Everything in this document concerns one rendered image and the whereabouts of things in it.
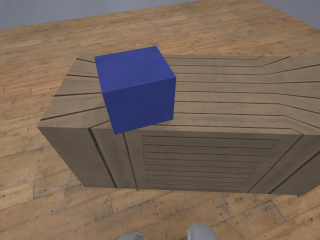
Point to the carton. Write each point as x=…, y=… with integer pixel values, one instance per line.
x=138, y=88

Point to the right robot thigh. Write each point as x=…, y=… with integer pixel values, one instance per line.
x=201, y=231

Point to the pedestal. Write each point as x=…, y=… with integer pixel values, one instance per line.
x=241, y=124

